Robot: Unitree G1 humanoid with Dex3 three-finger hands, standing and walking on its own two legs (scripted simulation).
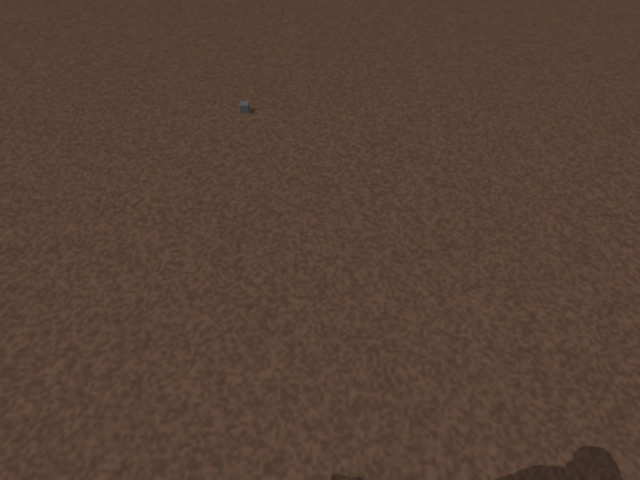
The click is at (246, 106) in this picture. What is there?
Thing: cube
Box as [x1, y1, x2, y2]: [239, 101, 249, 113]
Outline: 240,101 240,112 248,113 248,101
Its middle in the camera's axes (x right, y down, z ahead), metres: -0.42 -0.75 +2.28
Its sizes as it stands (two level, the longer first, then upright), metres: 0.050 0.050 0.050
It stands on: the floor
